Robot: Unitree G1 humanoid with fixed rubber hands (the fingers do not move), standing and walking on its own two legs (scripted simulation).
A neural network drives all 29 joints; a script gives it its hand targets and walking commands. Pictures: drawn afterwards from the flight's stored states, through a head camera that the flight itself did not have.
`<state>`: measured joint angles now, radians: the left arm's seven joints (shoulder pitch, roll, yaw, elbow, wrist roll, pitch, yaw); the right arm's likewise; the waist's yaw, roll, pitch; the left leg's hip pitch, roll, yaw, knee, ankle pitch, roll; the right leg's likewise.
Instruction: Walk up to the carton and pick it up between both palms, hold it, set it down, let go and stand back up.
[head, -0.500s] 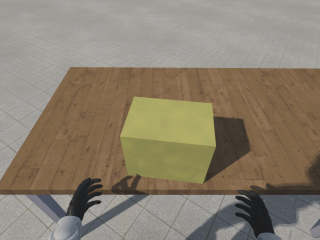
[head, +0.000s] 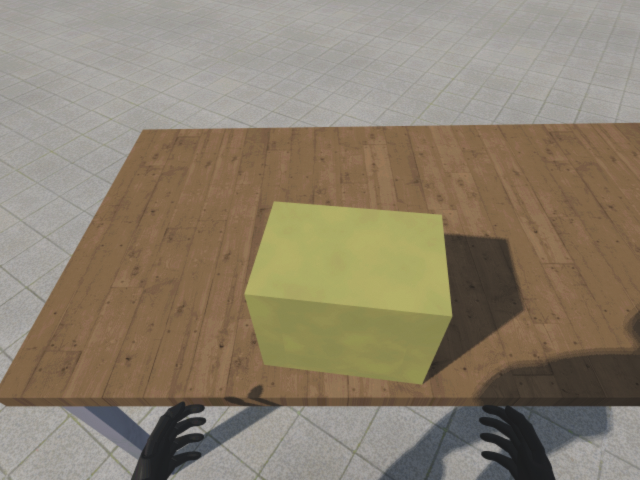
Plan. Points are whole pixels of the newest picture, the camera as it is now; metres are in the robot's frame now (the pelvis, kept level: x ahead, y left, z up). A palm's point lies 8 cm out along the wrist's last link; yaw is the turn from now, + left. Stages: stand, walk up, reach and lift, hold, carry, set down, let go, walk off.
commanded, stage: set down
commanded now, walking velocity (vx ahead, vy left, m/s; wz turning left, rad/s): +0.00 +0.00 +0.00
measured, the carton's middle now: (348, 293) +0.38 +0.00 -0.01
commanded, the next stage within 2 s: let go in 0.44 s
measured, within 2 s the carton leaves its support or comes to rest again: neither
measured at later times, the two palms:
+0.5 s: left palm (160, 473) +0.14 +0.23 -0.06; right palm out of the picture +0.14 -0.22 -0.07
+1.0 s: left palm out of the picture +0.13 +0.23 -0.09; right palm out of the picture +0.13 -0.22 -0.09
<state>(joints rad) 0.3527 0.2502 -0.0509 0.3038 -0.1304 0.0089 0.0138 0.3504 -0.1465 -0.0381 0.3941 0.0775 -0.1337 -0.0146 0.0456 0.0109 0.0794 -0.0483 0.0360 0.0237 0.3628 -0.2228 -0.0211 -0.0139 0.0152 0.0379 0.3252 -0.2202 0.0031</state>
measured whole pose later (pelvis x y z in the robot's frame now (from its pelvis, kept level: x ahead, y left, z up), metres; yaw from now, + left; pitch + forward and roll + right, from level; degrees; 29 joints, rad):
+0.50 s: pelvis +0.00 +0.00 +0.00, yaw +0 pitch -6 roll +0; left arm 0.26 0.22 -0.02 0.43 -0.06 0.09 0.00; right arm 0.29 -0.16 -0.02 0.56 0.01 -0.17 -0.01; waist 0.04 0.02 0.10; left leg -0.03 0.04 0.03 0.35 -0.21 -0.03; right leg -0.01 0.02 0.04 0.34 -0.22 0.00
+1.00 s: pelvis -0.02 +0.00 +0.00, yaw +0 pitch -5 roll +0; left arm 0.19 0.21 -0.03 0.53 -0.02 0.13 0.03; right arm 0.20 -0.17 -0.04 0.69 -0.02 -0.14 0.03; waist 0.03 -0.01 0.10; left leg -0.11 0.03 0.03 0.41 -0.21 -0.02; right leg -0.09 0.01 0.03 0.41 -0.23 0.00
